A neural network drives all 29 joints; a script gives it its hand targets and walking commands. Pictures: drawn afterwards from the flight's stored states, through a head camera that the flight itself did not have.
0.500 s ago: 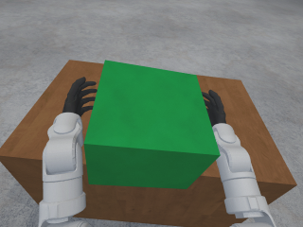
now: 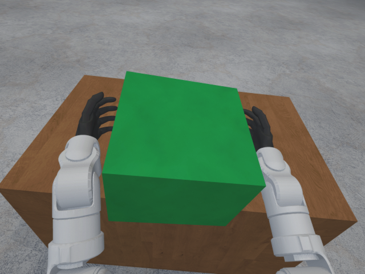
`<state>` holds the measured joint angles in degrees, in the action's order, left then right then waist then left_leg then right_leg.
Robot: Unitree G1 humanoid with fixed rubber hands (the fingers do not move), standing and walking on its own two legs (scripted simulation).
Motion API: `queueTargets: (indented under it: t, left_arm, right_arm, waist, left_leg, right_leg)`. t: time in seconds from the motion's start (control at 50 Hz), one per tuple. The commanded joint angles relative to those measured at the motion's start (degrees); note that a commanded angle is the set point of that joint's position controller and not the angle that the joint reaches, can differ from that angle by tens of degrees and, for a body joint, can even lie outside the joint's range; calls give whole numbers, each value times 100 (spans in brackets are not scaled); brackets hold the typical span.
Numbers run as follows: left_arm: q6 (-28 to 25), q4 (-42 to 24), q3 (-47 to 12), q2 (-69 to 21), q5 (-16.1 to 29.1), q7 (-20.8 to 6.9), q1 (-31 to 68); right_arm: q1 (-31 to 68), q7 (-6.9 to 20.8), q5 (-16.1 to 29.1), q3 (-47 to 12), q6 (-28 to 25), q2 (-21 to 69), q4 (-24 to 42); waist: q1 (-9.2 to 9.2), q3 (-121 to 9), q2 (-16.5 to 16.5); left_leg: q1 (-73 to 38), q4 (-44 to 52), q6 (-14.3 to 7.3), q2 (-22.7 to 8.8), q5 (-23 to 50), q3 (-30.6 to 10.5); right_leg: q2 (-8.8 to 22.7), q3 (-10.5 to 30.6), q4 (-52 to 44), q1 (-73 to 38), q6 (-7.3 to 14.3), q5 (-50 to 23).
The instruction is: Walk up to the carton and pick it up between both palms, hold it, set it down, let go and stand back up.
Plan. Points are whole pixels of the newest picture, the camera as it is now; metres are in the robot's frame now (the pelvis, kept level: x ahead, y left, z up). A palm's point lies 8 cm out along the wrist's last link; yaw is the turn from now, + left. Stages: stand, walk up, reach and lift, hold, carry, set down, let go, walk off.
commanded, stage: set down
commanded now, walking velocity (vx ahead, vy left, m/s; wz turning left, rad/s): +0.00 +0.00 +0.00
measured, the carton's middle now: (177, 150) +0.35 +0.00 +0.13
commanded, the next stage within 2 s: none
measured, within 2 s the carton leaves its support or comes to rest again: neither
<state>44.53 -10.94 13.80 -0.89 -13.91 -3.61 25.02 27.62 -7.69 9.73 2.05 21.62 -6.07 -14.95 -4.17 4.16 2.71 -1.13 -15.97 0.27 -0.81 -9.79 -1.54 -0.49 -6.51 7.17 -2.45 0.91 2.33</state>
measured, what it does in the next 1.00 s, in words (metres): stands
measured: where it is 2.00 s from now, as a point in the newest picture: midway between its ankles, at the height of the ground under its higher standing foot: outside the picture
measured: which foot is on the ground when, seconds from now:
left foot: down 0.00-1.00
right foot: down 0.00-1.00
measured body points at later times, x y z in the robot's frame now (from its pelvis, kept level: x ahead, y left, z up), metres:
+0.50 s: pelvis +0.04 -0.01 +0.00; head +0.03 +0.02 +0.45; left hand +0.39 +0.15 +0.12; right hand +0.38 -0.19 +0.10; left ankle +0.00 +0.12 -0.75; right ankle +0.03 -0.11 -0.75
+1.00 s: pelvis +0.05 +0.01 +0.00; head +0.05 +0.03 +0.45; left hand +0.41 +0.15 +0.11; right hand +0.39 -0.19 +0.09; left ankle +0.00 +0.12 -0.75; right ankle +0.03 -0.11 -0.75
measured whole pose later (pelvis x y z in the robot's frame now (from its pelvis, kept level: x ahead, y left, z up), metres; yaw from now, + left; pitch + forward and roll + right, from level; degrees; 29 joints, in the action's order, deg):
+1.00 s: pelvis +0.05 +0.01 +0.00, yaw +0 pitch -4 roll -2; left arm 19.9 6.6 10.5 -3.7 -13.5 0.7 19.6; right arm 22.2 -4.2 3.9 4.4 -1.8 -6.3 -31.0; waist -4.6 3.8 2.0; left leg -2.5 -14.3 -0.2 -0.4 -12.5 -1.7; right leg -0.2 -6.6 4.5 -4.3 -0.3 4.6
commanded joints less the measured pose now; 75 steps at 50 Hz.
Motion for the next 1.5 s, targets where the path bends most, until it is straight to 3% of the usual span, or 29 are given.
queueTargets:
  t: [0.0,0.04,0.16,0.18,0.26,0.32,0.38,0.44,0.52,0.58,0.64,0.72,0.78,0.84,0.86,0.88,0.9,0.94,0.98,1.0,1.08,1.16,1.22,1.26,1.3,1.36,1.44,1.48]
  left_arm:
    - [-691,-308,-2177,-1644,500,-662,3207]
    - [-969,-140,-2116,-1565,472,-654,3227]
    - [-1899,783,-1682,-1376,101,-714,2848]
    - [-2041,745,-1737,-1358,179,-697,2855]
    - [-2496,967,-1864,-1618,146,-588,2388]
    - [-2784,724,-2176,-1731,316,-487,2549]
    - [-3076,475,-2626,-1943,494,-400,2610]
    - [-3088,689,-2593,-1953,415,-353,2441]
    - [-3085,557,-2864,-2075,515,-301,2266]
    - [-2956,388,-2831,-2127,419,-253,1998]
    - [-2897,301,-2949,-2097,466,-238,1932]
    - [-2919,171,-3268,-2301,570,-183,1944]
    - [-2841,461,-3033,-2326,468,-146,1916]
    - [-2809,855,-2748,-2149,295,-191,1885]
    - [-2810,746,-2736,-2214,258,-179,1847]
    - [-2844,617,-2818,-2195,368,-163,2117]
    - [-2838,831,-2798,-2253,364,-141,2207]
    - [-2922,727,-2936,-2394,404,-56,2497]
    - [-2992,1098,-2758,-2323,317,-32,2605]
    - [-3062,924,-2866,-2366,393,2,2789]
    - [-3225,1679,-2407,-2338,294,-78,2865]
    - [-3328,2304,-1924,-2201,136,-150,3156]
    - [-3708,2476,-1912,-2307,138,-136,3646]
    - [-3753,2812,-1761,-2316,37,-108,3736]
    - [-3870,3061,-1601,-2325,104,-130,3892]
    - [-4032,3633,-1339,-2224,78,-178,4041]
    - [-4299,3946,-1173,-2248,21,-152,4327]
    - [-4401,4093,-1112,-2249,56,-206,4302]
  right_arm:
    - [3647,596,-94,-1182,-722,1622,1289]
    - [3750,700,-234,-1064,-1084,1622,1339]
    - [3190,913,-922,-776,-1965,1728,530]
    - [3108,913,-891,-721,-2110,1738,418]
    - [2903,870,-962,-1003,-2601,1852,480]
    - [3040,821,-887,-1370,-2863,2000,654]
    - [2913,753,-770,-1617,-3077,2180,746]
    - [2857,706,-676,-1826,-3054,2245,687]
    - [2454,676,-559,-1844,-3018,2250,539]
    - [2361,711,-490,-1920,-2947,2151,648]
    - [2276,735,-525,-1721,-2943,1976,735]
    - [2337,732,-366,-1781,-2935,1944,834]
    - [2417,846,-498,-1614,-2878,1735,564]
    - [2382,960,-654,-1387,-2839,1633,234]
    - [2422,970,-629,-1422,-2876,1688,323]
    - [2593,976,-573,-1336,-2893,1661,236]
    - [2809,985,-612,-1386,-2925,1690,375]
    - [3019,1031,-600,-1380,-2962,1759,196]
    - [3048,1077,-809,-1092,-2909,1736,-203]
    - [3082,1103,-791,-997,-2969,1696,-305]
    - [3197,1168,-1032,-832,-3006,1874,-650]
    - [3461,1232,-1370,-451,-3004,1886,-1114]
    - [3876,1286,-1601,-337,-3261,2120,-1098]
    - [3918,1335,-1677,-151,-3230,2074,-1540]
    - [3982,1359,-1770,-90,-3245,2193,-1715]
    - [4243,1328,-1907,-40,-3302,2312,-1860]
    - [4247,1356,-2223,413,-3324,2276,-2374]
    - [4235,1307,-2341,474,-3351,2356,-2289]
  waist:
    - [-95,-1819,-470]
    - [-62,-1898,-417]
    - [86,-1595,-140]
    - [-6,-1667,-158]
    - [71,-2015,-176]
    - [87,-2194,-83]
    - [-26,-2644,-80]
    - [121,-2433,-130]
    - [-67,-2510,-282]
    - [39,-2401,-333]
    - [-128,-2405,-282]
    - [-215,-2644,-513]
    - [-150,-2372,-428]
    - [-134,-2013,-241]
    - [-42,-2051,-392]
    - [-148,-2307,-386]
    - [-82,-2310,-288]
    - [-53,-2610,-466]
    - [-67,-2415,-491]
    - [-172,-2551,-613]
    - [-85,-2491,-231]
    - [-74,-2401,-169]
    - [-35,-3080,-207]
    - [-27,-2908,-350]
    - [-57,-2876,-161]
    - [61,-2995,57]
    - [-102,-2993,-237]
    - [-160,-3109,-122]
  left_leg:
    - [894,524,244,206,-102,314]
    - [849,549,185,201,-126,313]
    - [909,703,67,228,-214,351]
    - [849,678,85,248,-42,370]
    - [418,594,176,261,1026,239]
    - [452,500,186,270,1511,187]
    - [382,361,228,328,2207,120]
    - [547,399,175,327,2253,104]
    - [380,224,273,335,2578,100]
    - [304,192,316,261,3082,43]
    - [-34,31,375,181,3588,14]
    - [-351,-137,535,206,4011,-19]
    - [-420,-124,529,119,3915,-82]
    - [-387,2,531,122,3370,-57]
    - [-405,-21,568,151,3330,-53]
    - [-457,-48,582,161,3220,-17]
    - [-452,24,574,157,3138,-63]
    - [-478,-18,617,131,3277,-69]
    - [-393,11,612,187,2831,-24]
    - [-414,17,663,145,2853,-21]
    - [-63,34,486,210,2469,-57]
    - [369,294,368,250,1575,-33]
    - [413,302,370,254,1632,-58]
    - [496,338,390,232,1689,-40]
    - [599,290,316,255,1624,-70]
    - [1053,431,161,264,1431,-47]
    - [905,470,226,259,1472,-85]
    - [963,412,183,263,1604,-82]
  right_leg:
    - [-158,-54,306,-1366,-115,138]
    - [-116,-49,355,-1449,-159,96]
    - [-45,-36,328,-1786,-202,-67]
    - [-72,-29,319,-1756,-231,-250]
    - [-113,43,363,-2179,-201,-1452]
    - [-143,81,453,-2446,-260,-2058]
    - [-175,98,594,-2714,-315,-2989]
    - [-116,180,610,-2786,-347,-3168]
    - [-157,175,636,-2611,-362,-3396]
    - [-195,174,535,-2519,-307,-3309]
    - [-228,135,485,-2204,-333,-3126]
    - [-290,106,407,-1901,-293,-3141]
    - [-307,47,333,-1593,-259,-2591]
    - [-296,2,252,-1531,-253,-2277]
    - [-312,3,278,-1531,-231,-2272]
    - [-304,14,287,-1395,-246,-2321]
    - [-310,-8,281,-1422,-224,-2333]
    - [-336,-26,337,-1332,-193,-2349]
    - [-289,-7,288,-1213,-198,-2111]
    - [-301,7,281,-1178,-185,-2029]
    - [-224,3,405,-1391,-249,-2362]
    - [-145,17,431,-1518,-305,-2028]
    - [-154,-44,536,-1561,-293,-2313]
    - [-152,-56,527,-1568,-268,-2263]
    - [-126,-10,547,-1555,-296,-2353]
    - [-64,23,673,-1868,-356,-2594]
    - [-94,15,596,-1582,-338,-2437]
    - [-95,-3,607,-1607,-364,-2610]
